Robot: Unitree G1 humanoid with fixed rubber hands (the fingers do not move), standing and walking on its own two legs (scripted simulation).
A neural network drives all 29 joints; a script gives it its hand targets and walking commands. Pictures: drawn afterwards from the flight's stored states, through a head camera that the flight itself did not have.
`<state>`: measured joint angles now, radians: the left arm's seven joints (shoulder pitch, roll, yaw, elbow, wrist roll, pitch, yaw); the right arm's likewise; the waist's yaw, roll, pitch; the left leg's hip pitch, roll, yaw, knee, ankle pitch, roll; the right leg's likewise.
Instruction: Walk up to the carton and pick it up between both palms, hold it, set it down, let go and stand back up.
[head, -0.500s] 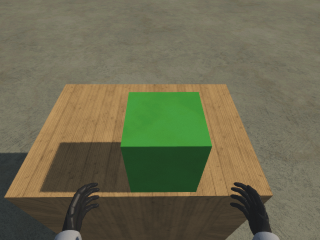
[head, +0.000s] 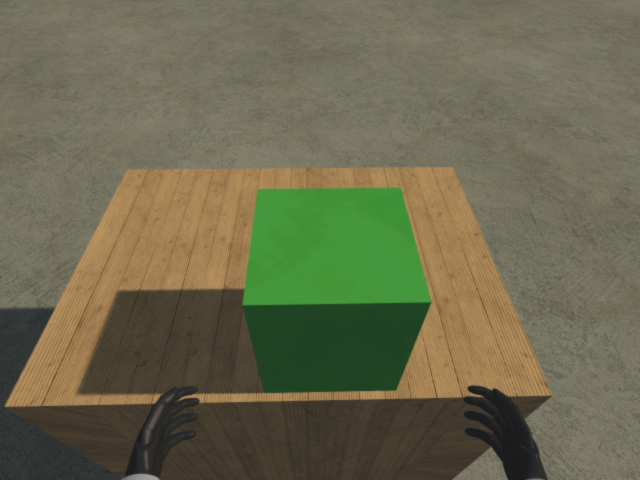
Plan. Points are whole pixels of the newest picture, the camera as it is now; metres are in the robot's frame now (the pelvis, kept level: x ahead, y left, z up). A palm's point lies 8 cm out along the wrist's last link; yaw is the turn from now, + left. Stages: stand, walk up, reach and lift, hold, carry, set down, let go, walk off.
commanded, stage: set down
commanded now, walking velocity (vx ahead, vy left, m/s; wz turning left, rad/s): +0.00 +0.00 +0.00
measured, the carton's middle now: (329, 294) +0.37 +0.02 -0.01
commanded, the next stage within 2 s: let go in 1.02 s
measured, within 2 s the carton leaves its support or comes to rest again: neither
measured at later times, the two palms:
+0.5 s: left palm (155, 464) +0.15 +0.23 -0.06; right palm (516, 471) +0.16 -0.21 -0.06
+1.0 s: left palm (164, 460) +0.16 +0.22 -0.07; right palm (519, 474) +0.16 -0.23 -0.08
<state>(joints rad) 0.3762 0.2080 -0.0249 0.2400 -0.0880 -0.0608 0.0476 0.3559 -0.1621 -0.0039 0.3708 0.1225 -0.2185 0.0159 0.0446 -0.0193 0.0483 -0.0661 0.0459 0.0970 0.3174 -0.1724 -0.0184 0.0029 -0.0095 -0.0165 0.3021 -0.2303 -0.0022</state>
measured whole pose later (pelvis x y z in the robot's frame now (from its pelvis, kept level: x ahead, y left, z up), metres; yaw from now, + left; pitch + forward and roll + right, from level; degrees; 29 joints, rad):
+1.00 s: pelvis +0.00 -0.01 +0.00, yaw +0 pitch -4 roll +0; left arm 0.21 0.20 0.02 0.48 0.00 0.12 0.00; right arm 0.18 -0.18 -0.02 0.71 -0.01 -0.21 0.01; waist 0.01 -0.01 0.07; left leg -0.09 0.05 0.09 0.36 -0.19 -0.03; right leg -0.03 -0.01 -0.02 0.36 -0.26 -0.01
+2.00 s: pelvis -0.01 +0.00 -0.01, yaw +2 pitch -3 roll -1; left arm 0.23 0.37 0.03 0.89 0.03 -0.02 -0.01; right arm 0.20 -0.38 0.00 0.95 -0.02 -0.01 0.01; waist 0.00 0.01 0.00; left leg -0.19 0.05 0.05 0.46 -0.22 -0.01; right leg -0.09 0.00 -0.06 0.41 -0.27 0.00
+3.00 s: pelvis -0.03 +0.01 +0.00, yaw +4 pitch -3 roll -1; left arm 0.17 0.36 0.00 1.05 0.02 -0.02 0.00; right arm 0.12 -0.38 0.01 1.09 -0.01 -0.02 0.01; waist 0.00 0.02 0.03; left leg -0.16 0.02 0.04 0.36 -0.14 0.01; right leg -0.06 -0.03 -0.07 0.32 -0.21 0.02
